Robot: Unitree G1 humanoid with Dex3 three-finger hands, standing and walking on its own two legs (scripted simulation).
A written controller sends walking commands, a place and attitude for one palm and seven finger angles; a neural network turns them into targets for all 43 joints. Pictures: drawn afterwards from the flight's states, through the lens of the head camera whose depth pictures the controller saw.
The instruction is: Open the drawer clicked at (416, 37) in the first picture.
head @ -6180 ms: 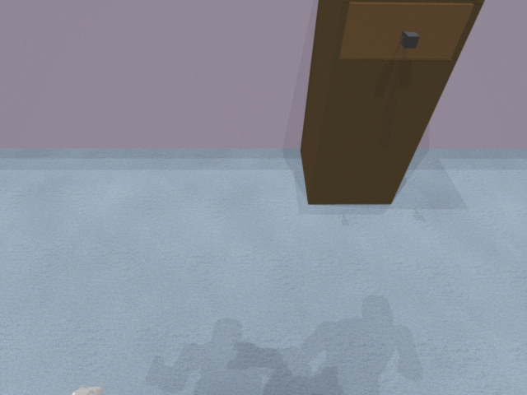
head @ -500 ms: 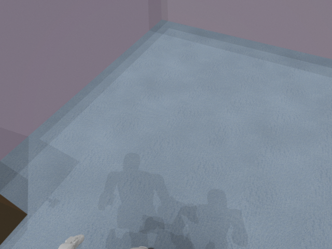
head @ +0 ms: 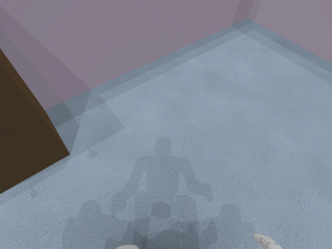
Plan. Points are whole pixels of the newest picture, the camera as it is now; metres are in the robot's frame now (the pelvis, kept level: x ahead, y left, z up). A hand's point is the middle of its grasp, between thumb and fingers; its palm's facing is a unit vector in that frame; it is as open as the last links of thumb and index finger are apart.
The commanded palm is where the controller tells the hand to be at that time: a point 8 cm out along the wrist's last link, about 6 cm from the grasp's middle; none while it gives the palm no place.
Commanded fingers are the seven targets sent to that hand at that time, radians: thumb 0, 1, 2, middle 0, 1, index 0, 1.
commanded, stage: turn to face it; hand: left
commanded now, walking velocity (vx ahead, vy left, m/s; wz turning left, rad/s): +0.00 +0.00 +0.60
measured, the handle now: out of the picture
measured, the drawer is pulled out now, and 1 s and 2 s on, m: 0.00 0.00 0.00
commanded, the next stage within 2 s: take the last steps up to it in 1.20 s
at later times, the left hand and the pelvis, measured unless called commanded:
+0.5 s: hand out of the picture +0.08 +0.19 -0.12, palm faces +0.28 -0.91 -0.30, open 7.4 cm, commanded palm none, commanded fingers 0.00 0.90 0.90 -0.20 -0.30 -0.20 -0.30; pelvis +0.01 -0.04 +0.01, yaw +18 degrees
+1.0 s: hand out of the picture -0.08 +0.22 -0.16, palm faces +0.59 -0.77 -0.26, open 7.4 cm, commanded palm none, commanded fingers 0.00 0.90 0.90 -0.20 -0.30 -0.20 -0.30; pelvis +0.01 +0.01 +0.01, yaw +34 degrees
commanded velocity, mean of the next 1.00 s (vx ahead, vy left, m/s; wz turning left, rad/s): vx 0.00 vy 0.00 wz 0.52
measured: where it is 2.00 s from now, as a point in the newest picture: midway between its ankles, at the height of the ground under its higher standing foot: outside the picture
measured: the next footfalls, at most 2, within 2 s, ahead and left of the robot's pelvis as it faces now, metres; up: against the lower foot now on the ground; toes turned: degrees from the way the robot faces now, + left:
right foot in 0.40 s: +0.07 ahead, -0.13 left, +0.00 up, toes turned +11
left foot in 0.82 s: -0.01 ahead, +0.11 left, +0.00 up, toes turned +37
